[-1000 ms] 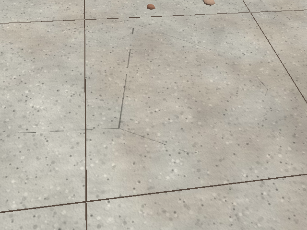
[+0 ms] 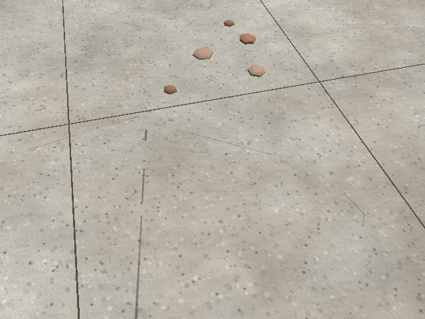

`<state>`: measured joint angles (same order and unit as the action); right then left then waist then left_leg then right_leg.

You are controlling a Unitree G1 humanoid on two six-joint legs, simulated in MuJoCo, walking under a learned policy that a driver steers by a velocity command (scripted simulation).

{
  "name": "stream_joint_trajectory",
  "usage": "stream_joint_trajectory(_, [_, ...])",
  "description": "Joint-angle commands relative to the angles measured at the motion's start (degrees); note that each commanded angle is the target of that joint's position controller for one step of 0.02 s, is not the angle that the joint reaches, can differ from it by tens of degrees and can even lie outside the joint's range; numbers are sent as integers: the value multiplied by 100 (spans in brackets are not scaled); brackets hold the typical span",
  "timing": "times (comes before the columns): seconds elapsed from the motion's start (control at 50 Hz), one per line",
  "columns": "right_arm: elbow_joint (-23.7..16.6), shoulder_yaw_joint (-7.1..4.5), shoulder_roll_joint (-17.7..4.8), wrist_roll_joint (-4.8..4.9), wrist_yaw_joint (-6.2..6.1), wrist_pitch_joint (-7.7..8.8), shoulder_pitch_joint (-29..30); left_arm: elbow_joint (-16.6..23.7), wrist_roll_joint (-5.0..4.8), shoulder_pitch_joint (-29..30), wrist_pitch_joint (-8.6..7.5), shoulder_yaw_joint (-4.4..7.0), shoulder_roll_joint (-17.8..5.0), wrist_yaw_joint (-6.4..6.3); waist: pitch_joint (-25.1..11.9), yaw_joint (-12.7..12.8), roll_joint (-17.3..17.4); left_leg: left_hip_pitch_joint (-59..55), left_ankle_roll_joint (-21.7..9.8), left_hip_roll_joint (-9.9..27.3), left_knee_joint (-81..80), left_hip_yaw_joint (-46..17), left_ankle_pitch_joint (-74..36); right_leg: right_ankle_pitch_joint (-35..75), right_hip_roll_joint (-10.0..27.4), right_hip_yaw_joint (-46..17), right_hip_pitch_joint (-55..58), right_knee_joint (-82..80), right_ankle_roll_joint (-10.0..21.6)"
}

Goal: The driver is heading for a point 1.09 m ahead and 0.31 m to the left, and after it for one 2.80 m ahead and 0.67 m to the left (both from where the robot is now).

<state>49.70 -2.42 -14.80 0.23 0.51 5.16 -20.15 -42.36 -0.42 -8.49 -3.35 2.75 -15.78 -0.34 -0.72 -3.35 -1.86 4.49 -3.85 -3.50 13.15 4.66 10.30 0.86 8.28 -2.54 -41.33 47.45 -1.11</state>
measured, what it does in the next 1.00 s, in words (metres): walks ahead, turning left: right foot, then left foot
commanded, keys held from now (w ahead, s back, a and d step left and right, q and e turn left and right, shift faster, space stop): w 0.30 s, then w+q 0.70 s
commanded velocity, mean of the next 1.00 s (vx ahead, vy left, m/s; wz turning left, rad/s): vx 0.50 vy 0.00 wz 0.28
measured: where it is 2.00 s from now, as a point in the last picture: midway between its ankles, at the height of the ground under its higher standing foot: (126, 185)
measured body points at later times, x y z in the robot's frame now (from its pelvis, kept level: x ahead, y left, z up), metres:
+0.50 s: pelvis +0.29 -0.07 +0.00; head +0.31 -0.08 +0.45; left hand +0.32 +0.21 -0.12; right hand +0.45 -0.33 -0.11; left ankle +0.41 +0.12 -0.67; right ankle +0.25 -0.16 -0.75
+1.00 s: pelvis +0.57 +0.03 +0.00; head +0.60 +0.05 +0.45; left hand +0.67 +0.34 -0.09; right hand +0.73 -0.22 -0.11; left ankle +0.55 +0.09 -0.75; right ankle +0.74 -0.12 -0.68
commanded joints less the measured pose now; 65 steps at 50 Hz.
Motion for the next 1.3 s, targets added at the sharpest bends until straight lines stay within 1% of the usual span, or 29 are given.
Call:
stream_joint_trajectory(0.02, [-308, -238, -1061, 62, -59, 16, 48, 414, -42, 634, -129, 0, -180, 76, 449, -87, 420, 303, -863, 1477, -765, -749, -448, 444, -171, 250, 302, -982, -91])
stream_joint_trajectory(0.12, [-137, -289, -1140, 116, -57, -165, -182, 607, -81, 978, -214, 24, -352, 274, 478, -121, 571, -677, -730, 1876, -222, -876, -889, -176, -336, 200, 403, -1819, 194])
stream_joint_trajectory(0.18, [-147, -290, -1161, 107, -82, -257, 68, 286, -40, -231, -254, 234, -765, 263, -262, 616, 643, -752, -435, 1599, 1318, -574, -2980, -487, -744, 542, 2157, -2189, 569])
stream_joint_trajectory(0.2, [-224, -179, -900, 27, -93, -255, 14, 36, -6, -1208, -244, 374, -1112, 202, -1061, 989, 421, 42, -237, 1312, 2688, -339, -2494, -425, -344, 154, 3804, -1919, 824])
stream_joint_trajectory(0.22, [-450, 24, -287, -18, -47, -141, -586, -42, 118, -1794, -215, 532, -1808, 164, -1927, 827, -963, 2485, 214, 411, 4988, -114, -359, -1212, 1192, -2479, 6156, -2034, 1765])
stream_joint_trajectory(0.24, [-367, 16, -427, 36, -33, -3, -403, -64, 40, -1938, -211, 419, -1349, 174, -2244, 972, -1198, 3439, 253, 61, 5907, -964, 2214, -1836, 1504, -4009, 6439, -2936, 2013])
stream_joint_trajectory(0.26, [-506, -122, -931, 206, 13, 89, 95, -18, 19, -1550, -215, 295, -1019, 165, -1412, 967, -816, 3994, 146, 427, 6305, -1168, 1948, -2010, 1297, -3188, 5871, -3001, 1695])
stream_joint_trajectory(0.3, [-620, -117, -891, 134, 5, 131, 630, 66, 23, -844, -200, 187, -687, 162, -463, 675, -221, 3863, 114, 943, 5789, -867, 1022, -1134, 842, -1854, 4392, -3243, 1457])
stream_joint_trajectory(0.34, [-511, -147, -762, 129, 10, -24, 410, 87, 94, -536, -263, 135, -478, 169, -210, 371, -391, 3256, 190, 1168, 5389, -932, 507, -713, 584, -1160, 3589, -3641, 1348])
stream_joint_trajectory(0.42, [-555, -128, -532, 140, -33, -221, 579, -117, 141, -615, -382, 212, -644, 119, 163, 311, -195, 3504, 402, 1098, 4769, -1112, -147, 153, 540, -215, 3261, -4006, 1360])
stream_joint_trajectory(0.52, [-800, -74, -349, 81, 92, -166, 1375, -246, 105, -680, -355, 235, -781, 11, 393, 574, -145, 3308, 381, 929, 2948, -712, -1619, 248, 359, 710, 3412, -4196, 1087])
stream_joint_trajectory(0.62, [-1193, -53, -325, 86, 248, -164, 2024, -499, -6, -1039, -168, 313, -925, -43, 601, 781, -37, 3664, 133, 842, 2196, -475, -1266, 801, 741, 998, 4553, -3822, 976])
stream_joint_trajectory(0.68, [-1324, -168, -544, 82, 321, -195, 1789, -463, -41, -873, -13, 387, -1128, -121, 279, 492, -265, 3054, -160, 455, 2163, -32, -384, 3135, 801, 1226, 4941, -2892, 782])
stream_joint_trajectory(0.72, [-1057, -422, -963, 103, 274, -229, 478, -392, -51, -714, 95, 394, -1191, -182, -466, -255, -242, 1257, -486, -22, 1896, 173, -316, 4039, 533, 1449, 4528, -1031, 544])
stream_joint_trajectory(0.74, [-867, -612, -1407, 107, 158, -281, -443, -289, 28, -791, 65, 315, -1033, -203, -1023, -637, 284, -514, -798, 458, 1779, -809, -386, 2513, 280, 1453, 3203, 662, 306])
stream_joint_trajectory(0.76, [-897, -683, -1949, 147, 111, -263, -346, 1, 213, -1363, -100, 48, -155, -91, -1443, 81, 1757, -2408, -1862, 1888, 1330, -4020, 366, -3009, -993, 1000, 552, 2684, -84])
stream_joint_trajectory(0.78, [-1037, -563, -1565, 112, 127, -201, -529, 48, 10, -903, -349, 73, -543, 15, -2155, -307, 1207, -2888, -2116, 2228, 546, -5324, 967, -3532, -1108, -288, -184, 3399, -11])
stream_joint_trajectory(0.8, [-1011, -491, -1263, 69, 119, -153, -346, 223, -193, -369, -482, 137, -803, 77, -1401, -400, 905, -2442, -1797, 2068, 438, -4476, 638, -3005, -787, -377, -635, 3319, 119])
stream_joint_trajectory(0.84, [-1146, -401, -958, 88, 104, -126, 387, 254, 14, -125, -560, 142, -787, 13, -517, 58, 157, -755, -1431, 1602, 384, -3240, -497, -2202, -349, -276, -150, 2301, 156])
stream_joint_trajectory(0.86, [-1254, -344, -819, 24, 83, -124, 607, 254, 84, -202, -501, 190, -844, 2, -398, 259, 231, -200, -1395, 1451, 252, -2937, -1010, -2029, -236, -307, 269, 2037, 116])
stream_joint_trajectory(0.94, [-1289, -390, -982, 48, -36, -116, 600, 371, 153, -181, -268, 146, -580, -16, -129, 426, 340, 799, -1400, 1173, -27, -2293, -1789, -1567, -255, -92, 619, 978, -214])
stream_joint_trajectory(1.04, [-1161, -427, -1101, 104, -155, -212, 209, 651, 94, 874, -290, 40, -350, 40, 33, -5, 594, 1177, -930, 729, 111, -1922, -1025, 302, -694, 20, 1174, -1161, -332])
stream_joint_trajectory(1.14, [-1039, -423, -1030, 140, -181, -295, -87, 804, 2, 1164, -399, 152, -640, 151, 27, -48, 760, 423, -778, 1033, 759, -2743, -503, -53, -851, -243, 1380, -1942, -128])
stream_joint_trajectory(1.2, [-1136, -374, -851, 106, -173, -322, 127, 600, 31, 218, -486, 318, -883, 122, -345, 499, 904, 459, -500, 796, 1714, -2817, -1006, -374, -785, -141, 2753, -2333, 266])
stream_joint_trajectory(1.22, [-1247, -252, -530, 40, -143, -295, 166, 539, 138, -579, -506, 405, -1159, 75, -1070, 861, 452, 1069, -291, 483, 3130, -2408, -557, -608, 56, -892, 4166, -2189, 646])
stream_joint_trajectory(1.24, [-1391, -153, -214, 162, -158, -249, -551, 368, 225, -1198, -430, 513, -1593, 70, -1773, 633, -1240, 3092, 142, -372, 5008, -1560, 1856, -1688, 1346, -3365, 6074, -2568, 1560])
stream_joint_trajectory(1.26, [-1314, -198, -705, 215, -165, -230, -707, 350, 48, -1222, -393, 447, -1216, 109, -1643, 656, -1408, 3974, 239, 54, 5959, -1573, 2339, -2925, 1677, -4439, 6112, -2884, 1685])
stream_joint_trajectory(1.28, [-1309, -298, -1065, 199, -157, -261, -186, 432, 25, -970, -351, 335, -794, 81, -899, 812, -750, 4203, 303, 299, 6272, -1562, 1794, -3034, 1417, -3589, 5482, -2992, 1439])
stream_joint_trajectory(1.3, [-1384, -315, -1083, 128, -158, -291, 227, 462, 75, -714, -300, 282, -672, 65, -433, 782, -320, 4069, 337, 484, 6223, -1346, 1366, -2378, 1143, -2721, 4780, -3044, 1235])
Velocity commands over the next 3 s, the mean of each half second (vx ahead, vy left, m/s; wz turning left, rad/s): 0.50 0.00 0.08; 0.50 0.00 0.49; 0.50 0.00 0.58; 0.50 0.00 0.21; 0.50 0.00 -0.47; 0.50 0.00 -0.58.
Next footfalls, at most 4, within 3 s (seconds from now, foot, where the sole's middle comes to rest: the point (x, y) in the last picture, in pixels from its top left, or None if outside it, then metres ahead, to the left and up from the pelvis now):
0.20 right None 0.29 -0.16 -0.78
0.74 left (179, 300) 0.58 0.10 -0.78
1.22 right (204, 213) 0.91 0.00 -0.78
1.72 left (101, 208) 0.96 0.39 -0.78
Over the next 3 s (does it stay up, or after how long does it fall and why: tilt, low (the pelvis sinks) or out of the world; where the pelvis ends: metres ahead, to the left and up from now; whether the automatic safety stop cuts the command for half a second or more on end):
stays up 1.49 0.62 0.00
